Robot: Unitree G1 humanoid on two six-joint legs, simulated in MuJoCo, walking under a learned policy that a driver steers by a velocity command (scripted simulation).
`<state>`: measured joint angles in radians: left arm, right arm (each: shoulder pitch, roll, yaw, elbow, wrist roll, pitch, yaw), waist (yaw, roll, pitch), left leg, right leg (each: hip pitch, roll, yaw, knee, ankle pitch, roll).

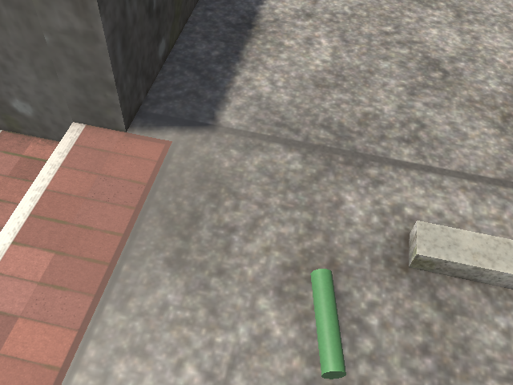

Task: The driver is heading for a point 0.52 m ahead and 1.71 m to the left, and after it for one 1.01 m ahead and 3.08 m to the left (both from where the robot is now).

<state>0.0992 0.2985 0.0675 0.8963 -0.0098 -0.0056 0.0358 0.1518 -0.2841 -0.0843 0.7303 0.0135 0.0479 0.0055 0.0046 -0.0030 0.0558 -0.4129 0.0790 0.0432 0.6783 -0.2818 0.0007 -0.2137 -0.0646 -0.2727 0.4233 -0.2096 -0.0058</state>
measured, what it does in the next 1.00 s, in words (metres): steps on the spot, turning left: left foot, then right foot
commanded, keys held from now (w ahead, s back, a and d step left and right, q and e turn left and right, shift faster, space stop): q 1.00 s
